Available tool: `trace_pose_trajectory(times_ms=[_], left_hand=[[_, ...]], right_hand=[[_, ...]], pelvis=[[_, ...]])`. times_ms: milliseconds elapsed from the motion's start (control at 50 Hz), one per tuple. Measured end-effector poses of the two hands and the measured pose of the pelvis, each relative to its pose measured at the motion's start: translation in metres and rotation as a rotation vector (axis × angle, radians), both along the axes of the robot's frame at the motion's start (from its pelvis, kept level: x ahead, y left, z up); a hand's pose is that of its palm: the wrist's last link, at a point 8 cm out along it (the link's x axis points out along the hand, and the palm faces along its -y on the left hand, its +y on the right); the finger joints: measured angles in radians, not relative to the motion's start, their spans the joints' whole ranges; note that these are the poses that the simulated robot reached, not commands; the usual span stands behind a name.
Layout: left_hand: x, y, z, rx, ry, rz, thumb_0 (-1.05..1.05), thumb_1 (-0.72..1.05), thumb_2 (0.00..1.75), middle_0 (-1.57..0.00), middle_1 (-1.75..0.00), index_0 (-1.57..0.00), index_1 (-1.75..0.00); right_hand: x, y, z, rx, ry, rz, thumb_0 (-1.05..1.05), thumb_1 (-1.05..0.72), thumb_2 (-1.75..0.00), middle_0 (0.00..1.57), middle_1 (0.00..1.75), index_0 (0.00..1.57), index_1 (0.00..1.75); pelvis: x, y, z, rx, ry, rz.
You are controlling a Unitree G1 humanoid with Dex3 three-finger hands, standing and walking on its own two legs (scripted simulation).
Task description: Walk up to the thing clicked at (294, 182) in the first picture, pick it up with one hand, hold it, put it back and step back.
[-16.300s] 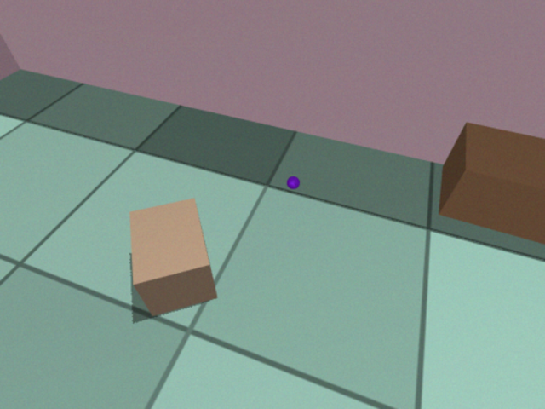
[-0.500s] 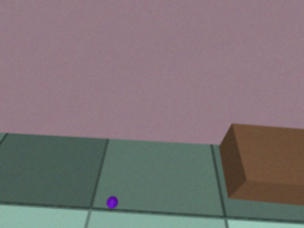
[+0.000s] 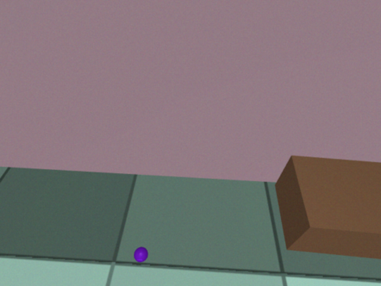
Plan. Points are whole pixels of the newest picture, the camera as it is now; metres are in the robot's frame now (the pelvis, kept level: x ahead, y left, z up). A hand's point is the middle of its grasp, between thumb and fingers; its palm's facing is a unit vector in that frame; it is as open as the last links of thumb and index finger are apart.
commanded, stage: stand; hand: left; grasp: from above
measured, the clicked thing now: (141, 254) +0.41 +0.24 -0.75
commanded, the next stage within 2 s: rise first in 0.24 s
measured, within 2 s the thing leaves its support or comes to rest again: neither
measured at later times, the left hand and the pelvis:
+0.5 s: hand out of the picture +0.12 +0.25 -0.17, palm faces +0.06 -0.95 -0.32, open 8.1 cm; pelvis -0.02 +0.00 -0.01, yaw +1 degrees
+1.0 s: hand out of the picture +0.11 +0.26 -0.22, palm faces -0.10 -0.90 -0.43, open 13.9 cm; pelvis -0.02 +0.00 -0.08, yaw +1 degrees
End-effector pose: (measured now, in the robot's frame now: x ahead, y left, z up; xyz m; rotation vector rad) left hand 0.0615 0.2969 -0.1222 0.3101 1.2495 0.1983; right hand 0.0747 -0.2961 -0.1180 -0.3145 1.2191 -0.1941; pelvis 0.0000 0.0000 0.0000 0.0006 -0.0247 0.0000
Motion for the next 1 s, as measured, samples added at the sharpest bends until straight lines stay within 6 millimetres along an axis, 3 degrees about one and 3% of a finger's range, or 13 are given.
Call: trace_pose_trajectory(times_ms=[360, 420, 520, 600, 700, 800, 1000], left_hand=[[-0.002, 0.0, 0.0, 0.001, -0.008, 0.002, 0.0, 0.9, 0.9, -0.2, -0.3, -0.2, -0.3], [0.013, -0.003, 0.0, -0.004, -0.089, 0.038, 0.01, 0.86, 0.92, -0.2, -0.34, -0.19, -0.34], [0.052, -0.002, -0.01, -0.018, -0.143, 0.025, 0.01, 0.66, 0.94, -0.18, -0.54, -0.17, -0.54], [0.069, -0.001, -0.013, -0.003, -0.152, -0.038, 0.0, 0.42, 0.94, -0.14, -0.74, -0.14, -0.73], [0.066, 0.0, -0.02, 0.027, -0.105, -0.067, 0.0, 0.06, 0.97, -0.09, -0.91, -0.1, -0.9], [0.057, 0.004, -0.037, 0.053, -0.085, -0.073, 0.0, -0.24, 1.0, -0.07, -1.01, -0.07, -1.01], [0.046, 0.007, -0.061, 0.092, -0.108, -0.128, 0.0, -0.48, 1.01, -0.06, -1.07, -0.05, -1.08]], right_hand=[[-0.002, -0.002, 0.001, -0.006, -0.005, 0.0, 0.01, -0.91, -0.9, 0.2, 0.3, 0.21, 0.3], [0.002, 0.004, 0.003, -0.006, -0.075, 0.006, 0.01, -0.92, -0.9, 0.2, 0.3, 0.21, 0.3], [0.001, 0.02, -0.003, 0.019, -0.129, 0.019, 0.01, -0.92, -0.9, 0.2, 0.3, 0.21, 0.3], [-0.003, 0.029, -0.008, 0.044, -0.153, -0.003, 0.01, -0.91, -0.9, 0.2, 0.3, 0.21, 0.3], [-0.002, 0.036, -0.014, 0.066, -0.181, -0.009, 0.01, -0.89, -0.9, 0.2, 0.3, 0.21, 0.3], [0.012, 0.036, -0.025, 0.059, -0.234, 0.024, 0.01, -0.88, -0.89, 0.21, 0.3, 0.21, 0.3], [0.052, 0.038, -0.047, 0.036, -0.342, 0.082, 0.01, -0.87, -0.89, 0.2, 0.3, 0.21, 0.3]], pelvis=[[-0.002, 0.0, 0.0, -0.001, -0.005, 0.004], [-0.008, -0.001, -0.004, -0.003, 0.027, 0.016], [-0.02, -0.005, -0.013, -0.009, 0.099, 0.023], [-0.021, -0.006, -0.021, -0.011, 0.134, 0.015], [-0.02, -0.004, -0.028, -0.016, 0.169, 0.014], [-0.021, -0.003, -0.046, -0.022, 0.221, 0.015], [-0.023, -0.004, -0.08, -0.035, 0.294, 0.023]])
